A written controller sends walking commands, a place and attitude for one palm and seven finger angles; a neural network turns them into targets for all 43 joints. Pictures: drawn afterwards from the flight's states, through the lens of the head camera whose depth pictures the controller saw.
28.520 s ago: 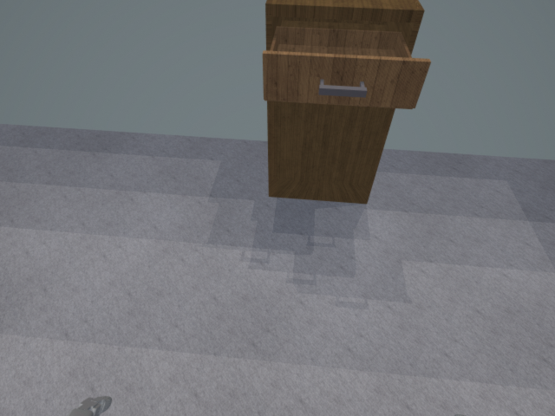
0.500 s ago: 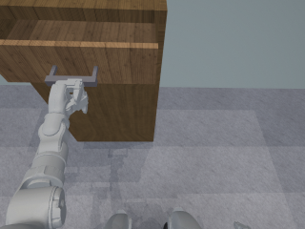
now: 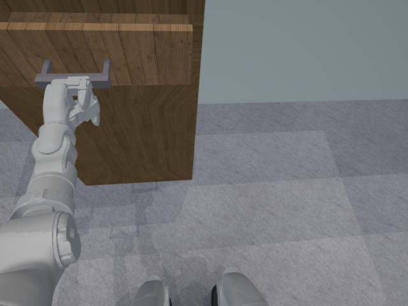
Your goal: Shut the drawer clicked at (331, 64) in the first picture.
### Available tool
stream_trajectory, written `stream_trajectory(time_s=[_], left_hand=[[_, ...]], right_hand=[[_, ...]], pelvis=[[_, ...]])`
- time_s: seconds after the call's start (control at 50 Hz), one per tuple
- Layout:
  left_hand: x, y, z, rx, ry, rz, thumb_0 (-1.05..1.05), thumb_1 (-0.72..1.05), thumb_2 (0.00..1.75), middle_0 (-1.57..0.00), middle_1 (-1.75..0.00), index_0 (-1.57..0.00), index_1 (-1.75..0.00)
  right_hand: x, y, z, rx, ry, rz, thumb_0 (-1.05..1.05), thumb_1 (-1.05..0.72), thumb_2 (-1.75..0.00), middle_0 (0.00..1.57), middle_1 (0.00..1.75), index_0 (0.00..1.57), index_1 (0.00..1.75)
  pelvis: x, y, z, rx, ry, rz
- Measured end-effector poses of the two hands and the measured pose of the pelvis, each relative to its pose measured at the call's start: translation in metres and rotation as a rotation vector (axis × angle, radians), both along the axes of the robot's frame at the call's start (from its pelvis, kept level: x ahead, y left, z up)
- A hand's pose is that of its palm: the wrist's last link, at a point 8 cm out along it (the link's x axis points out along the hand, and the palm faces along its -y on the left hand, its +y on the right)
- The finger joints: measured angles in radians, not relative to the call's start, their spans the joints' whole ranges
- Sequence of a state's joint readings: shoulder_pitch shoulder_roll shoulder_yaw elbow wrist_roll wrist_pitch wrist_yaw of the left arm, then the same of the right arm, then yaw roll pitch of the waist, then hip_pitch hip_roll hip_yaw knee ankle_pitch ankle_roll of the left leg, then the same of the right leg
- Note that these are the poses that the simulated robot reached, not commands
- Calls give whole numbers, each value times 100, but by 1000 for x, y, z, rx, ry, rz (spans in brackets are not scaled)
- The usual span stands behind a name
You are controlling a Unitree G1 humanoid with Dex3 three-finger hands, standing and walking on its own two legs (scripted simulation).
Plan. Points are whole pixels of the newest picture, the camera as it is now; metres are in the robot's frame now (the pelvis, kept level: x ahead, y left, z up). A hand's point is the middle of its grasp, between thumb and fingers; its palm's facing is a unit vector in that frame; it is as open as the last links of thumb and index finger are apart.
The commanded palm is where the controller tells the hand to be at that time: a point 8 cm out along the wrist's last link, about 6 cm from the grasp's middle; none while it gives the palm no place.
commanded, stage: push the drawer shut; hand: left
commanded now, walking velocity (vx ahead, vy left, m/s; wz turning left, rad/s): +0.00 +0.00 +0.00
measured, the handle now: (76, 73) +0.56 +0.21 +0.08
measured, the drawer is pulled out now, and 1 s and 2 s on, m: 0.04 0.00 0.00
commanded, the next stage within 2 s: pull the fist back off the drawer in 0.54 s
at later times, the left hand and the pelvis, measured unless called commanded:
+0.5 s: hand (98, 87) +0.54 +0.17 +0.06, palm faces +0.02 -1.00 -0.04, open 3.8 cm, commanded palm +0.55 +0.21 +0.07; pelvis +0.00 +0.01 -0.01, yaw +0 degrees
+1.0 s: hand (97, 87) +0.53 +0.17 +0.06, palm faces +0.02 -1.00 -0.05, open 3.8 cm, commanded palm +0.51 +0.21 +0.07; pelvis -0.03 +0.01 -0.02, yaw -1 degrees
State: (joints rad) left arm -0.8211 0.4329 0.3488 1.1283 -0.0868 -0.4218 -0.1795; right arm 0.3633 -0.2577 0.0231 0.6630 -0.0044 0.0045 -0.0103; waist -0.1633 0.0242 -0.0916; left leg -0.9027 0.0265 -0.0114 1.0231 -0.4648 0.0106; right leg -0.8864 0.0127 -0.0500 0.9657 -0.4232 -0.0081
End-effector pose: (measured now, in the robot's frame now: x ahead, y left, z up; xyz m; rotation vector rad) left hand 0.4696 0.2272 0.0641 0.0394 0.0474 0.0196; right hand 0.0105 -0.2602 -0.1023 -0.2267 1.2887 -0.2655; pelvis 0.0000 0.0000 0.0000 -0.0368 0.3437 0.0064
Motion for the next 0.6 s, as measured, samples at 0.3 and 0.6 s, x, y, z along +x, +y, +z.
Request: stream_trajectory(time_s=[0.3, 0.6], left_hand=[[38, 0, 0, -2, 6, 1, 4, 89, 91, -140, -160, -155, -160], [44, 1, 0, 2, -5, 0, 4, 89, 90, -140, -160, -157, -160]], right_hand=[[-27, 8, 2, -18, 88, -26, 1, -90, -89, 20, 30, 20, 30], [-53, 14, 1, -29, 152, -13, 1, -90, -89, 20, 30, 20, 30]], pelvis=[[-1, 6, -6, -16, 50, 0], [-13, 8, -14, -34, 79, 23]])
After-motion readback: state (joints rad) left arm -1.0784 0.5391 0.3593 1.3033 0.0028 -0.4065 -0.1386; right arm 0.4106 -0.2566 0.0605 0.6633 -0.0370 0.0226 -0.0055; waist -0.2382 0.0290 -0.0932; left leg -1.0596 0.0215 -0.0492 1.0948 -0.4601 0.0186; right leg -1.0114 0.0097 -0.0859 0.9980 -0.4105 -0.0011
